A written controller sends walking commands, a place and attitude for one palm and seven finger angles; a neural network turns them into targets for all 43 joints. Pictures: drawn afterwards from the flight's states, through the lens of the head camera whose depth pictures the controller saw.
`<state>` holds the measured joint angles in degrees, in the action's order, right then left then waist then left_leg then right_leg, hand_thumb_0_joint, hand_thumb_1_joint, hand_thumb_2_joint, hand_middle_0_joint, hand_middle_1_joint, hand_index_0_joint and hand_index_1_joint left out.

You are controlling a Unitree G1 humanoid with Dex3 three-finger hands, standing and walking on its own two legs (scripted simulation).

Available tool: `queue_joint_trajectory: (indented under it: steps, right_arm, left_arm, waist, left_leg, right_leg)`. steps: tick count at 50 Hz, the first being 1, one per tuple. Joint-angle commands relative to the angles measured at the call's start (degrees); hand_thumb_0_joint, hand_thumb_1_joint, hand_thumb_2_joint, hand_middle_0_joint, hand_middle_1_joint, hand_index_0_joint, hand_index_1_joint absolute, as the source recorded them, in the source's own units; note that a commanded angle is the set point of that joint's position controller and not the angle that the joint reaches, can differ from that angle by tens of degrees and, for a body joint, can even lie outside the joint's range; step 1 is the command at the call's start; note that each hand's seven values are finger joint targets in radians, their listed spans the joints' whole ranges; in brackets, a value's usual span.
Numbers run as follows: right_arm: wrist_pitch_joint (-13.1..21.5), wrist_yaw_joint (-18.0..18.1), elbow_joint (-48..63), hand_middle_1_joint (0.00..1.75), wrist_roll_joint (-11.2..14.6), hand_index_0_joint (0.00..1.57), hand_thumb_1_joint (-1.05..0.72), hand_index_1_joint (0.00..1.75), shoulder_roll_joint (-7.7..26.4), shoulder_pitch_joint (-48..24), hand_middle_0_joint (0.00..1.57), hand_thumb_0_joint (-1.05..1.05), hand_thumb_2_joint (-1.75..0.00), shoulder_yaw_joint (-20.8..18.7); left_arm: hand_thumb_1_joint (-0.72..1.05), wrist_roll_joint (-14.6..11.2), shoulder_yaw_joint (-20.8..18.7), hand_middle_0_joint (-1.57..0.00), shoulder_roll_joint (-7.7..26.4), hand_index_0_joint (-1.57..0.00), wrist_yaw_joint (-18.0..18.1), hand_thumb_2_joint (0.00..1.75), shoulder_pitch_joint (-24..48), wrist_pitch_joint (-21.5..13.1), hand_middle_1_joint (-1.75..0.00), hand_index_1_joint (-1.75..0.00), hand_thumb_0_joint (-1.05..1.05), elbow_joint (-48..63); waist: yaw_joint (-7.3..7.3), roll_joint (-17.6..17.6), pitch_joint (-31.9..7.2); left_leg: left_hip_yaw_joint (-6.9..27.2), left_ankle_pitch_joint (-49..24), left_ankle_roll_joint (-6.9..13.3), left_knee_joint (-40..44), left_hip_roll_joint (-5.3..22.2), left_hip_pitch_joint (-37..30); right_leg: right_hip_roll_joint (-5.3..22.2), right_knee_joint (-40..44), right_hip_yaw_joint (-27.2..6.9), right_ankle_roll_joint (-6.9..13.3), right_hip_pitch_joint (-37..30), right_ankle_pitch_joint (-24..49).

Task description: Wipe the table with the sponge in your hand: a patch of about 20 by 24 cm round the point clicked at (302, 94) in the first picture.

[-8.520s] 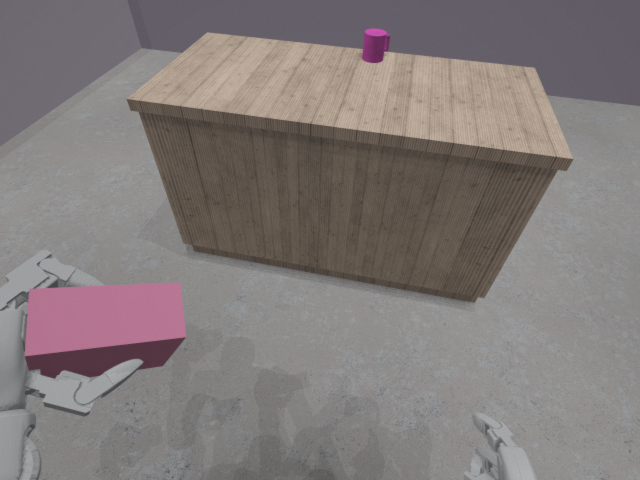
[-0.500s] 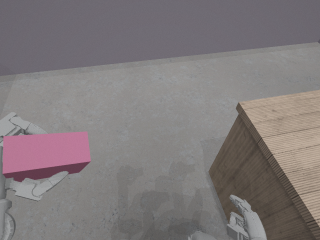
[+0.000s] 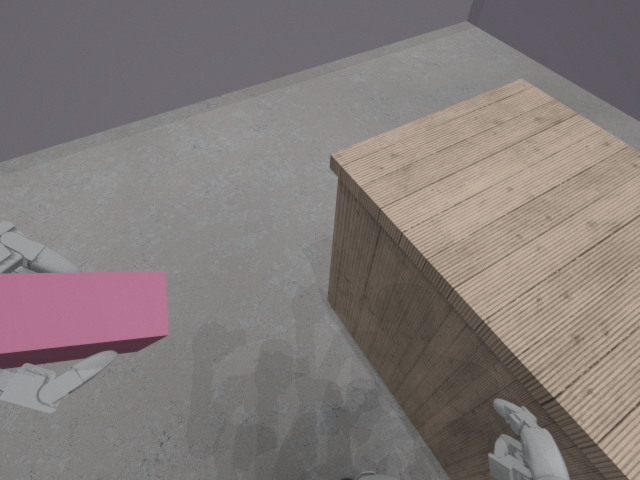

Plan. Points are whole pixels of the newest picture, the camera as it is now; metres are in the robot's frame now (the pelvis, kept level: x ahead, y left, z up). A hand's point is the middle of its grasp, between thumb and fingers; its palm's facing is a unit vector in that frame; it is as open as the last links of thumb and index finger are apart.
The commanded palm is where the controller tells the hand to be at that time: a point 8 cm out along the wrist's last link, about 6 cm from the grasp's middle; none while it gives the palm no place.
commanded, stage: turn to face it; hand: left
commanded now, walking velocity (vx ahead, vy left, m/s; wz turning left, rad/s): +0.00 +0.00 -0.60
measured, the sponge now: (102, 318) +0.23 +0.21 +0.15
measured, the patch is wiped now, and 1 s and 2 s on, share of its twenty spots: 0.00 0.00 0.00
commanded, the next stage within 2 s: none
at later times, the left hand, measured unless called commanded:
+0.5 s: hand (255, 320) +0.23 +0.08 +0.18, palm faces +0.02 -0.82 -0.58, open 9.9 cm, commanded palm +0.18 +0.15 +0.19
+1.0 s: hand (364, 380) +0.18 -0.01 +0.17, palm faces -0.14 -0.86 -0.49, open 9.9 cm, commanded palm +0.16 +0.06 +0.19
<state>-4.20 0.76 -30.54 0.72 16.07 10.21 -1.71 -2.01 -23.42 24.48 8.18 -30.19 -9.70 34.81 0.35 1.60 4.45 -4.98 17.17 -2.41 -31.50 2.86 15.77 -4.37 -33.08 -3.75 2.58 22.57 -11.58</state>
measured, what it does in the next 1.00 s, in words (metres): walks backwards, turning right: right foot, then left foot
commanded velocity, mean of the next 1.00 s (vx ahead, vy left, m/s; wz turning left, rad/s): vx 0.00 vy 0.00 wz -0.60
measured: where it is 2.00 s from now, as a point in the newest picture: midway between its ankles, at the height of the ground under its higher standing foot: outside the picture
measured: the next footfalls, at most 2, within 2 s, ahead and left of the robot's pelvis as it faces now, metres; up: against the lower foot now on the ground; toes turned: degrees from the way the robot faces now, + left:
right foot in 0.30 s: -0.01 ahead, -0.16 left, +0.00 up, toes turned -18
left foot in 0.70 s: +0.03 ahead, +0.06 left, +0.00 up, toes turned -21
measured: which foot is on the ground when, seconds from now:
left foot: down 0.00-0.30, up 0.32-0.68, down 0.70-0.98, up 1.00-1.00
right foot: down 0.00-0.00, up 0.02-0.28, down 0.30-0.72, up 0.74-0.96, down 0.98-1.00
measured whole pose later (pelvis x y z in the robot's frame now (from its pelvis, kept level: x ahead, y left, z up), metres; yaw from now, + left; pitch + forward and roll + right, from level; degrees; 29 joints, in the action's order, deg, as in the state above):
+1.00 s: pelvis -0.14 -0.07 -0.01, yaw -37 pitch -2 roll +0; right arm 1.7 -0.9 -27.8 1.0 9.1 10.4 2.8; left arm -1.4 -20.7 22.1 7.5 -23.0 -8.8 30.5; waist 3.2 -4.0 8.1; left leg -8.8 18.5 -5.8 -40.5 14.2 17.8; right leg -0.2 -38.7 5.7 0.1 18.9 -17.0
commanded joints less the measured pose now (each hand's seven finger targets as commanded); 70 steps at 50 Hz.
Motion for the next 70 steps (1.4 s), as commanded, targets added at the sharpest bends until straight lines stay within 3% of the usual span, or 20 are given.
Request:
queue_joint_trajectory:
  steps: [1, 5, 13, 14, 15, 16, 17, 20, 29, 33, 36, 38, 41, 46, 48, 50, 51, 54, 67, 70]
  right_arm:
    - [3.74, 1.3, 10.15, 0.3, -0.5, 0.2, -0.9, 0.3, 3.0, -4.52, 0.2, 0.0, -0.9, -1.1]
    - [6.04, -0.06, 9.26, 0.3, 0.36, 0.2, -0.9, 0.3, 3.43, -2.54, 0.2, 0.0, -0.9, -1.65]
    - [8.83, -1.13, 8.94, 0.3, 0.37, 0.2, -0.9, 0.3, 3.67, 0.47, 0.2, 0.0, -0.9, -1.4]
    - [8.55, -1.3, 8.84, 0.3, 0.58, 0.2, -0.9, 0.3, 3.03, 0.94, 0.2, 0.0, -0.9, -1.34]
    - [8.28, -1.07, 10.12, 0.3, 0.57, 0.2, -0.9, 0.3, 0.59, -0.9, 0.2, 0.0, -0.9, -0.26]
    - [7.81, -0.63, 10.48, 0.3, 0.91, 0.2, -0.9, 0.3, 1.22, -2.17, 0.2, 0.0, -0.9, -0.35]
    - [6.9, -0.67, 10.39, 0.3, 1.03, 0.2, -0.9, 0.3, 1.1, -3.58, 0.2, 0.0, -0.9, -0.79]
    - [3.92, -0.82, 8.8, 0.3, 0.31, 0.2, -0.9, 0.3, -0.8, -6.15, 0.2, 0.0, -0.9, 0.88]
    - [1.68, -0.06, 9.03, 0.3, 0.65, 0.2, -0.9, 0.3, 2.63, -6.66, 0.2, 0.0, -0.9, -0.67]
    - [1.65, 0.16, 9.23, 0.3, 0.46, 0.2, -0.9, 0.3, 2.75, -4.02, 0.2, 0.0, -0.9, -0.6]
    - [2.72, 1.02, 10.9, 0.3, 0.14, 0.2, -0.9, 0.3, 4.32, -4.92, 0.2, 0.0, -0.9, -1.26]
    - [3.9, 1.32, 10.91, 0.3, -0.29, 0.2, -0.9, 0.3, 2.25, -4.58, 0.2, 0.0, -0.9, -1.12]
    - [5.85, 0.41, 9.66, 0.3, 0.61, 0.2, -0.9, 0.3, 2.87, -2.57, 0.2, 0.0, -0.9, -1.11]
    - [8.37, -0.2, 9.4, 0.3, 0.4, 0.2, -0.9, 0.3, 4.01, -0.18, 0.2, 0.0, -0.9, -1.02]
    - [8.58, -0.54, 9.57, 0.3, 0.61, 0.2, -0.9, 0.3, 3.24, -0.17, 0.2, 0.0, -0.9, -0.86]
    - [7.78, -0.21, 11.69, 0.3, 1.12, 0.2, -0.9, 0.3, 1.08, -3.6, 0.2, 0.0, -0.9, -0.31]
    - [6.96, -0.21, 11.23, 0.3, 0.92, 0.2, -0.9, 0.3, 0.99, -4.87, 0.2, 0.0, -0.9, -0.32]
    - [3.8, -0.47, 9.08, 0.3, 0.28, 0.2, -0.9, 0.3, -0.75, -5.83, 0.2, 0.0, -0.9, 1.22]
    - [1.12, -0.01, 9.46, 0.3, 0.37, 0.2, -0.9, 0.3, 3.03, -3.8, 0.2, 0.0, -0.9, -0.74]
    - [2.19, 0.63, 10.63, 0.3, -0.28, 0.2, -0.9, 0.3, 4.86, -3.96, 0.2, 0.0, -0.9, -1.52]
  left_arm:
    - [0.1, 1.08, -6.95, -1.2, 9.48, -1.2, 1.06, 1.3, 4.62, -4.54, -1.6, -1.6, 0.0, 11.85]
    - [0.1, 1.21, -1.48, -1.2, 5.48, -1.2, 0.61, 1.3, 9.08, -4.3, -1.6, -1.6, 0.0, 12.51]
    - [0.1, -0.01, -3.53, -1.2, 6.9, -1.2, 0.58, 1.3, 8.82, -3.49, -1.6, -1.6, 0.0, 8.39]
    - [0.1, 0.55, -4.93, -1.2, 8.82, -1.2, 0.86, 1.3, 7.58, -3.49, -1.6, -1.6, 0.0, 8.21]
    - [0.1, 0.23, -7.1, -1.2, 11.37, -1.2, 1.37, 1.3, 7.27, -4.19, -1.6, -1.6, 0.0, 8.83]
    - [0.1, -1.17, -9.54, -1.2, 12.22, -1.2, 1.62, 1.3, 4.13, -3.47, -1.6, -1.6, 0.0, 6.26]
    - [0.1, -2.02, -9.63, -1.2, 12.16, -1.2, 1.48, 1.3, 2.36, -2.96, -1.6, -1.6, 0.0, 8.64]
    - [0.1, -2.39, -11.74, -1.2, 11.15, -1.2, 2.0, 1.3, -2.3, -4.36, -1.6, -1.6, 0.0, 13.09]
    - [0.1, -2.0, -7.97, -1.2, 8.96, -1.2, 1.83, 1.3, -1.17, -2.58, -1.6, -1.6, 0.0, 9.66]
    - [0.1, -1.19, -5.97, -1.2, 8.46, -1.2, 1.5, 1.3, 1.52, -2.37, -1.6, -1.6, 0.0, 10.87]
    - [0.1, -0.15, -5.94, -1.2, 8.82, -1.2, 0.86, 1.3, 6.55, -3.63, -1.6, -1.6, 0.0, 13.71]
    - [0.1, 0.42, -5.98, -1.2, 8.67, -1.2, 0.66, 1.3, 6.24, -3.76, -1.6, -1.6, 0.0, 10.66]
    - [0.1, 0.15, -1.66, -1.2, 4.86, -1.2, 0.12, 1.3, 7.68, -3.63, -1.6, -1.6, 0.0, 9.41]
    - [0.1, -0.24, -1.32, -1.2, 5.17, -1.2, 0.18, 1.3, 12.28, -3.05, -1.6, -1.6, 0.0, 8.5]
    - [0.1, -0.04, -3.55, -1.2, 7.59, -1.2, 0.34, 1.3, 12.57, -3.31, -1.6, -1.6, 0.0, 8.57]
    - [0.1, -1.55, -8.03, -1.2, 11.46, -1.2, 1.3, 1.3, 8.01, -2.78, -1.6, -1.6, 0.0, 7.17]
    - [0.1, -2.36, -8.84, -1.2, 12.2, -1.2, 1.39, 1.3, 6.49, -2.7, -1.6, -1.6, 0.0, 9.81]
    - [0.1, -2.7, -10.95, -1.2, 11.17, -1.2, 1.76, 1.3, -0.36, -3.88, -1.6, -1.6, 0.0, 12.31]
    - [0.1, -1.42, -5.21, -1.2, 8.13, -1.2, 1.13, 1.3, 2.59, -3.18, -1.6, -1.6, 0.0, 9.92]
    - [0.1, -1.12, -5.3, -1.2, 8.72, -1.2, 0.27, 1.3, 6.46, -4.53, -1.6, -1.6, 0.0, 12.77]
  waist:
    - [1.84, -21.82, -10.05]
    - [0.78, -16.56, -5.72]
    - [0.25, -14.66, -8.71]
    - [0.19, -7.83, -11.17]
    - [0.67, 7.77, -11.71]
    - [1.55, 16.88, -13.69]
    - [1.23, 15.35, -14.17]
    - [0.81, 2.69, -17.28]
    - [1.63, 5.51, -13.67]
    - [0.89, 3.56, -12.57]
    - [1.62, -15.25, -9.17]
    - [1.38, -19.22, -6.36]
    - [1.48, -15.56, -4.44]
    - [0.2, -15.82, -6.0]
    - [0.63, -8.37, -8.29]
    - [2.53, 15.94, -11.31]
    - [2.18, 13.55, -11.2]
    - [1.33, 2.25, -16.14]
    - [1.16, 3.36, -13.14]
    - [0.91, -10.23, -9.08]
  left_leg:
    - [17.4, -13.68, 10.75, 15.33, 24.6, -8.26]
    - [2.1, -23.41, 7.94, 9.77, 19.31, -5.56]
    - [-4.85, -22.35, 2.15, -3.04, 16.73, -5.03]
    - [-5.97, -16.54, 0.58, -11.99, 13.83, -1.67]
    - [-6.4, 5.29, -1.99, -23.64, 6.85, 10.76]
    - [-0.36, 18.98, -3.02, -33.37, 2.55, 17.79]
    - [5.58, 16.24, -2.82, -38.35, 3.56, 18.23]
    - [5.83, 10.57, -3.32, -37.12, 3.5, 19.99]
    - [4.11, 8.02, -1.57, -11.9, 0.65, 7.01]
    - [2.95, 2.21, 0.06, 3.06, 0.82, -5.39]
    - [15.28, -8.53, 7.79, 13.83, 17.7, -12.36]
    - [16.25, -2.67, 12.4, 17.41, 23.54, 1.74]
    - [2.1, -17.86, 8.58, 10.39, 19.07, -2.05]
    - [-1.79, -19.81, 4.07, 2.93, 17.1, -3.12]
    - [-3.5, -11.82, 1.42, -8.33, 13.7, -0.11]
    - [-0.43, 17.83, -2.41, -30.26, 1.27, 14.48]
    - [6.1, 15.17, -2.19, -36.42, 2.58, 15.16]
    - [7.11, 9.9, -2.87, -35.16, 2.9, 17.36]
    - [2.98, 8.35, 0.89, 2.23, -1.45, -4.36]
    - [14.57, 7.45, 7.77, 14.27, 12.47, -13.43]
  right_leg:
    - [3.36, -26.92, 1.8, -4.4, 9.13, -19.57]
    - [6.68, -28.07, 5.88, -5.73, 8.9, -15.42]
    - [3.84, 3.89, 11.91, -5.03, -10.9, -2.37]
    - [8.64, 8.27, 6.1, -2.49, -15.78, 8.87]
    - [18.02, 8.24, -9.13, 2.83, -24.03, 37.14]
    - [22.55, 8.17, -18.76, 6.38, -23.33, 48.24]
    - [23.27, 8.16, -19.07, 6.78, -22.27, 43.72]
    - [20.58, 6.08, -12.55, 7.68, -26.92, 38.36]
    - [17.67, 11.55, -17.22, 7.74, -14.51, 16.97]
    - [14.57, 11.85, -18.43, 3.74, -4.4, 1.95]
    - [1.95, -8.7, -6.05, -2.99, 9.57, -15.07]
    - [3.94, -32.72, 1.31, -4.87, 5.97, -16.38]
    - [6.29, -24.55, 5.5, -5.62, 6.58, -16.68]
    - [3.57, -3.65, 11.58, -5.76, -5.66, -10.04]
    - [7.11, 6.3, 6.91, -3.25, -12.62, 2.47]
    - [22.29, 11.89, -22.38, 5.86, -16.37, 29.04]
    - [23.03, 13.19, -23.33, 6.12, -14.92, 23.44]
    - [19.23, 7.96, -14.86, 7.25, -22.35, 24.94]
    - [13.67, 16.96, -20.83, 3.19, -6.09, -6.38]
    - [2.81, 1.26, -11.03, -2.39, 9.21, -13.36]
